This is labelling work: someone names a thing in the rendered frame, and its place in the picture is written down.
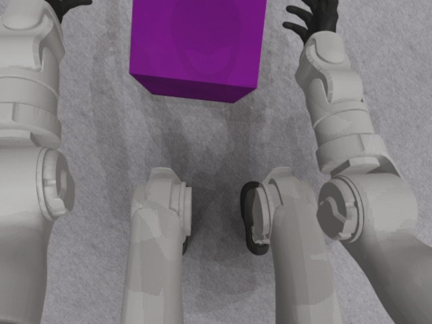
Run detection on carton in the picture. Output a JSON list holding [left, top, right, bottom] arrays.
[[129, 0, 267, 103]]

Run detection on right robot hand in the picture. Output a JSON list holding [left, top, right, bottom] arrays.
[[282, 0, 339, 46]]

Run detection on left robot forearm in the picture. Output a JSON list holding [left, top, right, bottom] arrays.
[[0, 0, 65, 151]]

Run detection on left robot hand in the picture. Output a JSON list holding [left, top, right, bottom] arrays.
[[45, 0, 92, 24]]

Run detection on robot shin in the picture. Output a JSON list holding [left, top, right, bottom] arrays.
[[251, 167, 318, 244], [130, 167, 186, 243]]

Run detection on robot left upper arm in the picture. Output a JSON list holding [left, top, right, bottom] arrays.
[[0, 146, 75, 324]]

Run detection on right robot forearm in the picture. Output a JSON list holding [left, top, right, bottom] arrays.
[[295, 31, 418, 218]]

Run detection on robot right upper arm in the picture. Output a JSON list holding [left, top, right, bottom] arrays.
[[317, 173, 432, 324]]

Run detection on robot right shin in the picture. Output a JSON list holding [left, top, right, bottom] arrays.
[[251, 167, 318, 244]]

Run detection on robot left shin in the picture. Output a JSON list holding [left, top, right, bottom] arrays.
[[130, 167, 186, 243]]

